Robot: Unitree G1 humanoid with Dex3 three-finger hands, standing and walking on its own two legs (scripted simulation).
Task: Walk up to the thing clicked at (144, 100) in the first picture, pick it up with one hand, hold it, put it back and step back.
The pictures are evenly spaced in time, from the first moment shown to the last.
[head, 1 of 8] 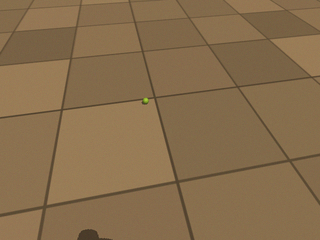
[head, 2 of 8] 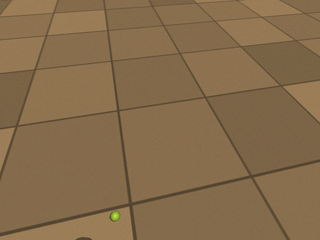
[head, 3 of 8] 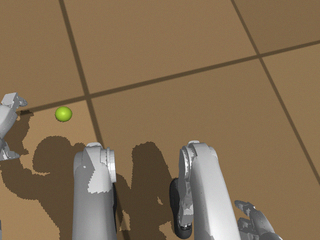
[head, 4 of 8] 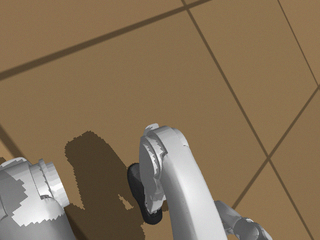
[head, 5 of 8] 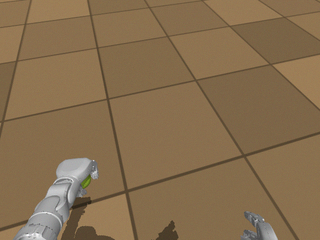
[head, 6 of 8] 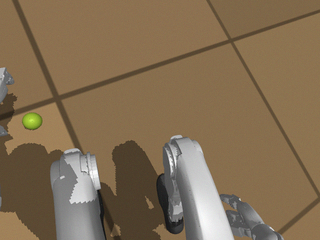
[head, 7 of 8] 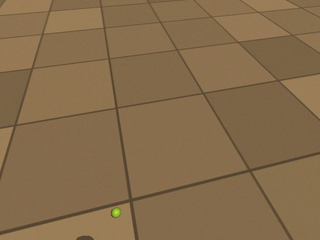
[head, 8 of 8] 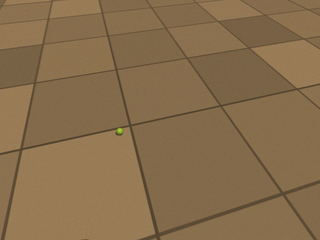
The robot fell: no
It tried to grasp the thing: yes
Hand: left
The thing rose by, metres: 0.69
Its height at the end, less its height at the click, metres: +0.00
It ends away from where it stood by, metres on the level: 0.00
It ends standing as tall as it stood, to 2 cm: yes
